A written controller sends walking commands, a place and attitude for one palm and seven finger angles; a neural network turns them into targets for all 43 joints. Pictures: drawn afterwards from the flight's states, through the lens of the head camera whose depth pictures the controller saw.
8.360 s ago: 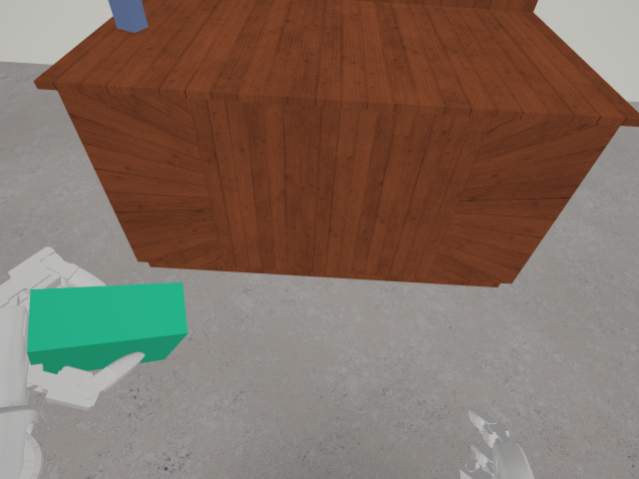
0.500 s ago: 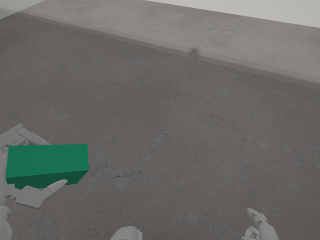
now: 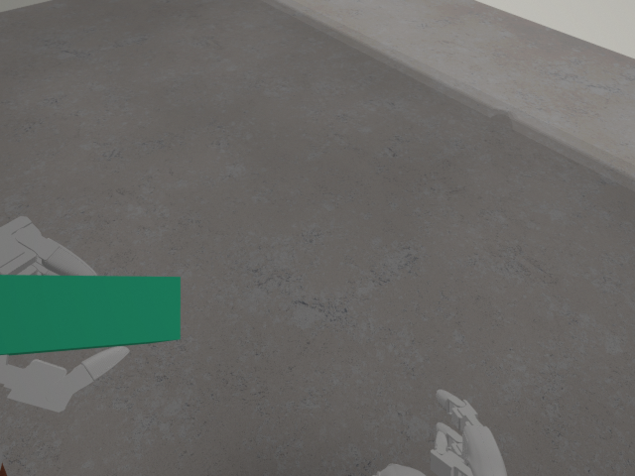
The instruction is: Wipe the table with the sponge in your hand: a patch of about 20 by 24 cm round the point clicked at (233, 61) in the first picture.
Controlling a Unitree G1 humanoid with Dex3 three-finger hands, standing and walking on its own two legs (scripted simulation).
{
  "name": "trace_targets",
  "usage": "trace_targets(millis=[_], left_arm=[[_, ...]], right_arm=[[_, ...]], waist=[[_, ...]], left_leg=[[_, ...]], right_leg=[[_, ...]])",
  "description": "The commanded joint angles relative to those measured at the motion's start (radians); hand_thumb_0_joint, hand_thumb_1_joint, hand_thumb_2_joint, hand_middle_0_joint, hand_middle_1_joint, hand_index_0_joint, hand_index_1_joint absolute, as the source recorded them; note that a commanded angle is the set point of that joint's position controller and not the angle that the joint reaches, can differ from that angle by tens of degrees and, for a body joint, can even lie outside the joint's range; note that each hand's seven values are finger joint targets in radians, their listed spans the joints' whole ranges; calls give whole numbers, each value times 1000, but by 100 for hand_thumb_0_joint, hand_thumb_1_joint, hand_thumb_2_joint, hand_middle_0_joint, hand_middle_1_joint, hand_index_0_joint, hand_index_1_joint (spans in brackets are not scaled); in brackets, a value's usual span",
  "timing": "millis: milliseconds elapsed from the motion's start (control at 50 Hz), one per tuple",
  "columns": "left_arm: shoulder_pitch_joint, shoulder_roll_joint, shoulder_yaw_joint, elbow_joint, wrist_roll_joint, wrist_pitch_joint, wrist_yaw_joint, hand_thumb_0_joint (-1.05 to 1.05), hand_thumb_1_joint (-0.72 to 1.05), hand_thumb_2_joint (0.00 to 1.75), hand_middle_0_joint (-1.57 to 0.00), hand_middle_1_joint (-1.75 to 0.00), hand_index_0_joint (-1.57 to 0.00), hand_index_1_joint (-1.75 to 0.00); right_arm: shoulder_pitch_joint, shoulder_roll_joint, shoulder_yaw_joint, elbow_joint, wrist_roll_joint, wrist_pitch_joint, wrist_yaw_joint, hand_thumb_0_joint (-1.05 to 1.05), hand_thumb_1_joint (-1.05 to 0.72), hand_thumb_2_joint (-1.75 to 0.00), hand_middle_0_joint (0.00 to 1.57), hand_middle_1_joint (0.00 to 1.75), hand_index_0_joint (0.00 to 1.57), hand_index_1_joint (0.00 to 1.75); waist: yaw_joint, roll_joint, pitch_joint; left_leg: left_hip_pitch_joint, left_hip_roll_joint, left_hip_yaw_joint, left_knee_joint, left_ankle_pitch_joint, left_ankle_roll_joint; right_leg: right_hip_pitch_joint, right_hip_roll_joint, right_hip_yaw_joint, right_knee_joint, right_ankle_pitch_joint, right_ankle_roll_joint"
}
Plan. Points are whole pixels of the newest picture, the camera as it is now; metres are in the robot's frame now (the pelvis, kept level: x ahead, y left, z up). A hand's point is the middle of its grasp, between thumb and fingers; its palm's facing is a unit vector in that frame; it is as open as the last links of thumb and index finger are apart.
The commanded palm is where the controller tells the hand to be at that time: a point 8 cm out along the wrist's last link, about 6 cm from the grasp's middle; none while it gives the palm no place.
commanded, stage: turn to face it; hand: left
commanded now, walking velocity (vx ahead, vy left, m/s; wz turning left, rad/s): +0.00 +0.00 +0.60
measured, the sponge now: (113, 315) +0.22 +0.20 +0.17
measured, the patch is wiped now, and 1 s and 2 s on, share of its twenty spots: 0.00 0.00 0.00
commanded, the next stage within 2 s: none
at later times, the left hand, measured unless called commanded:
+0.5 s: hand out of the picture +0.07 +0.24 +0.18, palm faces +0.60 -0.65 -0.48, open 9.5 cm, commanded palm -0.01 +0.27 +0.17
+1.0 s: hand out of the picture -0.11 +0.23 +0.17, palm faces +0.75 -0.42 -0.51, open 9.5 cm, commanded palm -0.18 +0.23 +0.17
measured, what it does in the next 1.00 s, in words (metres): walks backwards, turning left: right foot, then left foot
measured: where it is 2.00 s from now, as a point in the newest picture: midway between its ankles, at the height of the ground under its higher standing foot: outside the picture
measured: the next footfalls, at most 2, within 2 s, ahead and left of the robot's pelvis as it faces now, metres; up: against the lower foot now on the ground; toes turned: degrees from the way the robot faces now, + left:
right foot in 0.14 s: +0.00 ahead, -0.12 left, +0.00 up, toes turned +0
left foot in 0.58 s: -0.12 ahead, +0.10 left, +0.00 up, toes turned +27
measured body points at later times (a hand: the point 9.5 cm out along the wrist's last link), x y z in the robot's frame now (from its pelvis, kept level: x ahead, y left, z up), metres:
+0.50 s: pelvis -0.08 -0.04 +0.00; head -0.04 -0.05 +0.45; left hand +0.03 +0.27 +0.21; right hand +0.16 -0.26 -0.09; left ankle -0.14 +0.09 -0.71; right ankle -0.04 -0.12 -0.74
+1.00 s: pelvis -0.15 -0.09 -0.01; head -0.11 -0.09 +0.43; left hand -0.16 +0.25 +0.19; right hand +0.11 -0.14 -0.12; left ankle -0.16 +0.08 -0.74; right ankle -0.12 -0.18 -0.75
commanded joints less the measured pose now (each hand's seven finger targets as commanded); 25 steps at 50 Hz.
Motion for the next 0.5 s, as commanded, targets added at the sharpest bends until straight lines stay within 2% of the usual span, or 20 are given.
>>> trace_targets(millis=[0,20,40,60,80,100,120,140,160,180,200,220,260,300,340,400,440,480], left_arm=[[-64,89,83,-38,-21,-13,15,0,10,130,-120,-160,-120,-160],[-75,86,74,-33,-20,-6,14,0,10,130,-120,-160,-120,-160],[-88,78,63,-24,-20,0,13,0,10,130,-120,-160,-120,-160],[-104,78,59,-29,-18,5,11,0,10,130,-120,-160,-120,-160],[-127,82,58,-38,-13,9,11,0,10,130,-120,-160,-120,-160],[-165,104,55,-60,-2,12,15,0,10,130,-120,-160,-120,-160],[-171,187,100,-78,12,23,29,0,10,130,-120,-160,-120,-160],[-227,187,91,-89,-13,22,36,0,10,130,-120,-160,-120,-160],[-264,153,68,-99,-12,15,41,0,10,130,-120,-160,-120,-160],[-193,133,60,-58,-5,15,32,0,10,130,-120,-160,-120,-160],[-150,144,77,-49,-5,6,28,0,10,130,-120,-160,-120,-160],[-130,159,96,-48,-10,3,28,0,10,130,-120,-160,-120,-160],[-117,163,110,-54,-5,-17,36,0,10,130,-120,-160,-120,-160],[-117,168,129,-65,-4,-35,51,0,10,130,-120,-160,-120,-160],[-68,163,142,-43,-8,-36,61,0,10,130,-120,-160,-120,-160],[-37,144,144,-58,-10,-29,75,0,10,130,-120,-160,-120,-160],[-4,118,131,-44,-9,-23,77,0,10,130,-120,-160,-120,-160],[-19,107,121,-57,-7,-23,77,0,10,130,-120,-160,-120,-160]], right_arm=[[-52,-200,-81,-110,4,-45,-39,0,-90,-90,20,30,20,30],[-54,-198,-78,-112,4,-42,-42,0,-90,-90,20,30,20,30],[-68,-195,-74,-112,1,-39,-41,0,-90,-90,20,30,20,30],[-79,-189,-69,-115,-1,-38,-40,0,-90,-90,20,30,20,30],[-88,-183,-65,-121,-1,-37,-38,0,-90,-90,20,30,20,30],[-81,-164,-61,-124,4,-35,-36,0,-90,-90,20,30,20,30],[-88,-138,-59,-135,3,-26,-36,0,-90,-90,20,30,20,30],[-129,-172,-66,-134,0,-39,-50,0,-90,-90,20,30,20,30],[-113,-181,-69,-115,-5,-43,-50,0,-90,-90,20,30,20,30],[-117,-181,-81,-110,-9,-40,-46,0,-90,-90,20,30,20,30],[-131,-165,-72,-109,-10,-30,-50,0,-90,-90,20,30,20,30],[-161,-160,-66,-111,-1,-20,-60,0,-90,-90,20,30,20,30],[-160,-162,-70,-122,-7,-17,-78,0,-90,-90,20,30,20,30],[-142,-166,-79,-125,-16,-19,-86,0,-90,-90,20,30,20,30],[-128,-164,-79,-140,-19,-14,-93,0,-90,-90,20,30,20,30],[-92,-167,-85,-160,-22,-5,-89,0,-90,-90,20,30,20,30],[-83,-162,-82,-169,-22,5,-84,0,-90,-90,20,30,20,30],[-64,-168,-87,-169,-21,18,-80,0,-90,-90,20,30,20,30]], waist=[[-24,176,-139],[-22,173,-138],[-12,179,-140],[2,167,-147],[14,125,-149],[10,-13,-161],[15,-271,-150],[9,-265,-106],[-6,-174,-139],[-25,-170,-105],[-20,-133,-84],[-16,-119,-93],[-12,-101,-93],[-7,-111,-136],[10,-135,-148],[25,-211,-187],[28,-237,-213],[7,-233,-237]], left_leg=[[8,216,-226,-179,17,152],[9,200,-225,-169,-5,148],[-27,188,-242,-166,-28,141],[-55,169,-232,-152,-62,127],[-103,144,-214,-109,-115,103],[-172,78,-154,42,-252,55],[-317,-56,27,353,-376,-27],[-337,-66,41,632,-387,-57],[-283,-29,7,752,-295,-62],[-282,-30,30,812,-238,-76],[-296,-18,54,854,-192,-86],[-300,-9,70,851,-187,-89],[-305,6,103,778,-215,-91],[-269,27,134,622,-240,-84],[-206,33,176,467,-257,-71],[-162,28,214,317,-298,-57],[-137,21,228,218,-308,-48],[-73,2,236,111,-240,-44]], right_leg=[[130,42,5,-153,-58,-4],[155,58,-1,-205,-57,-5],[212,64,0,-280,-47,-11],[285,65,-4,-390,-10,-20],[367,43,4,-536,67,-34],[425,-87,113,-679,113,-89],[458,-347,383,-754,113,-185],[316,-453,454,-745,269,-224],[247,-421,297,-724,241,-204],[202,-352,253,-712,237,-176],[204,-301,147,-687,305,-165],[226,-288,91,-671,370,-168],[296,-285,25,-645,545,-187],[376,-306,11,-612,661,-212],[399,-309,9,-592,696,-216],[445,-338,20,-552,752,-233],[476,-342,7,-500,782,-228],[462,-333,-15,-431,789,-199]])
